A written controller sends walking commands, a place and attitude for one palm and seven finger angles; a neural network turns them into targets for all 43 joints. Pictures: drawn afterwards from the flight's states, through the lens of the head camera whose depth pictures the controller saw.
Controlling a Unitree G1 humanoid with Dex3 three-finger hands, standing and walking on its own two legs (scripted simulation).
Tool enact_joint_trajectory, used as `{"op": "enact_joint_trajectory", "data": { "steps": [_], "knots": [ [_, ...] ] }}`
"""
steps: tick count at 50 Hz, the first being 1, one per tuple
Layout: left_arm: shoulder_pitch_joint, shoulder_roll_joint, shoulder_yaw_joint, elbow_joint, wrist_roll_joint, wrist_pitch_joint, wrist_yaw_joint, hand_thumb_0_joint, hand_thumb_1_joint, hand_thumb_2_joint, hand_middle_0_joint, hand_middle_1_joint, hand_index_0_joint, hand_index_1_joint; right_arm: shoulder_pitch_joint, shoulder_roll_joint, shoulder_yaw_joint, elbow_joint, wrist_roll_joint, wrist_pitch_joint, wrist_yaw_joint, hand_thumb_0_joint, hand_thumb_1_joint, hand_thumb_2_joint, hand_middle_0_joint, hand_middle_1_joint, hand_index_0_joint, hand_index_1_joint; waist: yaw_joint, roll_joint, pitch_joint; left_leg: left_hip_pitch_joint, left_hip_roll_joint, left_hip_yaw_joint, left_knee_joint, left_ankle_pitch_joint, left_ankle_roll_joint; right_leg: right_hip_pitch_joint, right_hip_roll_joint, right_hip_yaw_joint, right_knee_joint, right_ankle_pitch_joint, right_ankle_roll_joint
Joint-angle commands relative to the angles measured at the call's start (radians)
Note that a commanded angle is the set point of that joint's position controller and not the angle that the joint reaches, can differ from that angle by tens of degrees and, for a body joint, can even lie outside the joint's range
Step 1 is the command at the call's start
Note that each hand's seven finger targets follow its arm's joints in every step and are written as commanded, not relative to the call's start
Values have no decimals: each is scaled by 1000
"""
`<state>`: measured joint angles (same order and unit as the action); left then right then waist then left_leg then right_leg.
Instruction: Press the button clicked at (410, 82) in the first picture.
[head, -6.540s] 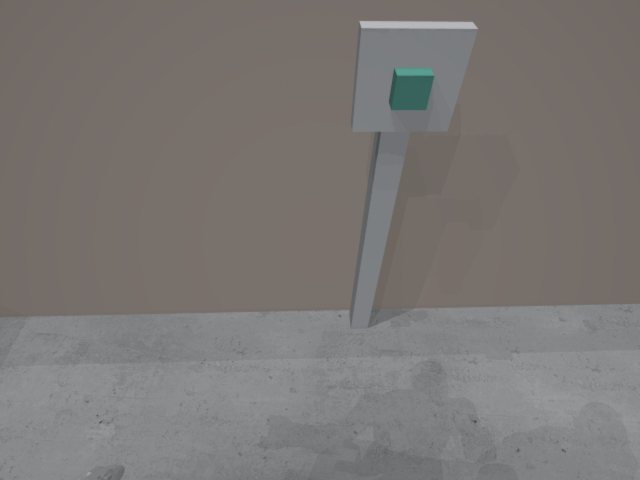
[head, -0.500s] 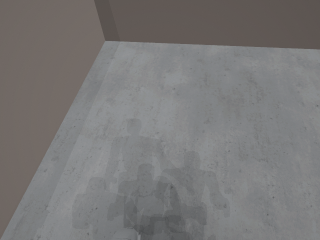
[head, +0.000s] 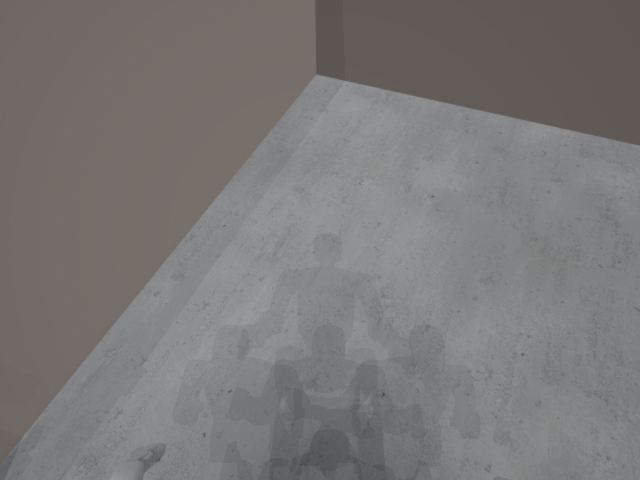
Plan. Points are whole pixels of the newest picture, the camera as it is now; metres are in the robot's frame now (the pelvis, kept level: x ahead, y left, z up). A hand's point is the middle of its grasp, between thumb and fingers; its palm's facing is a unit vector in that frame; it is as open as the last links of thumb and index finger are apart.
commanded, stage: turn to face it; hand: left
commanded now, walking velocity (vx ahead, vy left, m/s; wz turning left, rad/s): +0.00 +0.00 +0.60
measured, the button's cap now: out of the picture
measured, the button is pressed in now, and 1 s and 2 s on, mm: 0 0 0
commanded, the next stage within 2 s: take the last steps up to it in 1.84 s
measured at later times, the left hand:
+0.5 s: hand out of the picture -0.04 +0.24 -0.18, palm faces +0.36 -0.89 -0.26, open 7.4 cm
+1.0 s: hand out of the picture +0.00 +0.23 -0.14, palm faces +0.57 -0.77 -0.28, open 7.4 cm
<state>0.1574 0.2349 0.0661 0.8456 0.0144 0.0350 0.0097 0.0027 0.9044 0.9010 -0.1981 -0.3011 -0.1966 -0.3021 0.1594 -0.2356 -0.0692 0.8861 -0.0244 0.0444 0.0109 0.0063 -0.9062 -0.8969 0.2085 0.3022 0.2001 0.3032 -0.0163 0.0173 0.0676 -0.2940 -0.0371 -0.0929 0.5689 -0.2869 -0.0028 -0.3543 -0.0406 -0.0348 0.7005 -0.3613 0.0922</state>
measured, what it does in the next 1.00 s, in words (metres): steps on the spot, turning left: right foot, then left foot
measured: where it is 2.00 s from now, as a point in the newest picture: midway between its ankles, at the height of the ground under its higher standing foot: outside the picture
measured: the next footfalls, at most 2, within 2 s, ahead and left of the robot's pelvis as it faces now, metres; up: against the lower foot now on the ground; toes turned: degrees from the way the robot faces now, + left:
right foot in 0.02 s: +0.05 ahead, -0.12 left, +0.00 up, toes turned -2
left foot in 0.46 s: +0.01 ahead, +0.13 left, +0.00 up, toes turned +24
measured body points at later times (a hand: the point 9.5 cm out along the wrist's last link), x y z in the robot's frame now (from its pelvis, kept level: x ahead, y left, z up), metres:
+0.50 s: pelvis +0.00 +0.02 -0.01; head +0.03 +0.05 +0.43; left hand -0.06 +0.29 -0.16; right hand +0.19 -0.20 -0.13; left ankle -0.03 +0.12 -0.73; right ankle +0.01 -0.12 -0.71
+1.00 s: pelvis +0.01 +0.00 +0.00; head +0.05 -0.01 +0.45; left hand -0.03 +0.27 -0.11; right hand +0.21 -0.19 -0.15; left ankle -0.06 +0.10 -0.68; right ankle +0.07 -0.10 -0.73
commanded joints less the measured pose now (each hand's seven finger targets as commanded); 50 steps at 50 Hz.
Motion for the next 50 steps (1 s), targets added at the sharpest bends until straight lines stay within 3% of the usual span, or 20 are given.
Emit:
{"op": "enact_joint_trajectory", "data": {
  "steps": [1,2,3,5,7,18,21,22,23,24,28,30,37,40,43,44,45,46,48,50],
  "knots": [
    [164,241,56,-53,17,-57,24,0,900,900,-200,-300,-200,-300,12,-83,-41,-110,20,-24,0,0,-900,-900,200,300,200,300,61,-282,-184,-290,-19,10,272,-107,-27,436,-356,338,-396,359,-128],
    [156,257,49,-60,9,-49,23,0,900,900,-200,-300,-200,-300,11,-115,-50,-112,5,-18,-5,0,-900,-900,200,300,200,300,62,-291,-179,-296,-10,14,474,-333,-39,329,-479,375,-395,416,-225],
    [113,217,50,-64,7,-46,30,0,900,900,-200,-300,-200,-300,-10,-127,-54,-105,3,-6,-4,0,-900,-900,200,300,200,300,56,-287,-142,-288,20,-12,595,-306,-34,247,-450,353,-402,390,-245],
    [24,154,26,-79,7,-46,26,0,900,900,-200,-300,-200,-300,-10,-112,-50,-68,0,4,11,0,-900,-900,200,300,200,300,11,-160,-39,-303,58,25,700,-158,-54,176,-335,169,-376,377,-216],
    [17,135,17,-78,9,-51,26,0,900,900,-200,-300,-200,-300,17,-96,-42,-48,1,11,20,0,-900,-900,200,300,200,300,3,-201,-45,-290,67,62,683,-103,-70,188,-295,56,-362,428,-192],
    [115,197,43,-7,19,-31,23,0,900,900,-200,-300,-200,-300,-78,-63,-12,-64,13,-2,24,0,-900,-900,200,300,200,300,65,-249,-94,-123,74,200,198,-160,-54,283,-355,-85,-266,568,-200],
    [100,197,50,-5,3,-21,15,0,900,900,-200,-300,-200,-300,37,-110,-24,-43,7,-19,20,0,-900,-900,200,300,200,300,-2,-150,-150,116,65,214,-106,92,-29,182,-321,-166,-64,475,-116],
    [115,151,46,-27,-3,-16,7,0,900,900,-200,-300,-200,-300,105,-213,-50,-38,1,-30,15,0,-900,-900,200,300,200,300,-39,104,-208,309,239,-39,-175,327,57,-31,-227,-195,161,216,-45],
    [50,89,19,-80,-3,-16,2,0,900,900,-200,-300,-200,-300,167,-306,-69,-32,7,-28,8,0,-900,-900,200,300,200,300,-74,320,-192,356,455,-289,-199,709,183,-245,-112,-152,364,-329,11],
    [-6,106,19,-92,5,-5,12,0,900,900,-200,-300,-200,-300,210,-291,-68,-2,8,-28,-4,0,-900,-900,200,300,200,300,-95,213,-207,316,467,-290,-190,627,229,-260,-108,-36,463,-320,-2],
    [33,107,33,-24,3,-4,-2,0,900,900,-200,-300,-200,-300,1,-189,-33,-58,2,-35,-20,0,-900,-900,200,300,200,300,1,159,-92,116,284,-121,-224,409,151,-208,-104,14,483,-56,-1],
    [48,102,32,-17,3,-1,-2,0,900,900,-200,-300,-200,-300,0,-190,-34,-59,3,-38,-20,0,-900,-900,200,300,200,300,5,122,-100,115,266,-105,-232,402,151,-175,-85,13,432,-38,4],
    [-17,82,21,-62,-3,-8,7,0,900,900,-200,-300,-200,-300,46,-202,-50,-46,-1,-26,-16,0,-900,-900,200,300,200,300,-23,125,-111,153,263,-216,-203,418,181,-126,-30,18,204,-79,6],
    [-2,76,18,-71,-8,-15,10,0,900,900,-200,-300,-200,-300,32,-202,-54,-51,-3,-21,-15,0,-900,-900,200,300,200,300,-14,160,-120,102,238,-260,-175,462,172,-25,7,10,69,-75,-7],
    [81,95,23,-57,-11,-28,15,0,900,900,-200,-300,-200,-300,1,-192,-59,-65,5,-17,-12,0,-900,-900,200,300,200,300,33,134,-141,8,193,-274,-97,433,131,162,22,1,-178,85,-17],
    [123,122,30,-50,-8,-39,20,0,900,900,-200,-300,-200,-300,5,-159,-56,-71,11,-18,-9,0,-900,-900,200,300,200,300,54,52,-165,-78,142,-245,-21,308,82,293,-38,48,-336,166,-28],
    [142,215,48,-50,10,-49,29,0,900,900,-200,-300,-200,-300,33,-86,-45,-88,21,-21,-2,0,-900,-900,200,300,200,300,58,-232,-184,-282,1,-72,186,-31,-6,442,-303,298,-430,230,-113],
    [125,256,45,-62,11,-42,26,0,900,900,-200,-300,-200,-300,27,-97,-49,-105,8,-20,-4,0,-900,-900,200,300,200,300,56,-280,-158,-323,-39,19,405,-318,-40,338,-476,390,-419,338,-226],
    [44,189,39,-77,5,-40,33,0,900,900,-200,-300,-200,-300,6,-117,-57,-82,2,2,2,0,-900,-900,200,300,200,300,24,-219,-80,-308,27,-8,624,-244,-39,185,-402,305,-421,288,-241],
    [-13,135,20,-79,7,-46,28,0,900,900,-200,-300,-200,-300,21,-99,-49,-45,-1,8,16,0,-900,-900,200,300,200,300,-7,-156,-15,-310,57,37,680,-126,-60,162,-308,115,-379,371,-208]
  ]
}}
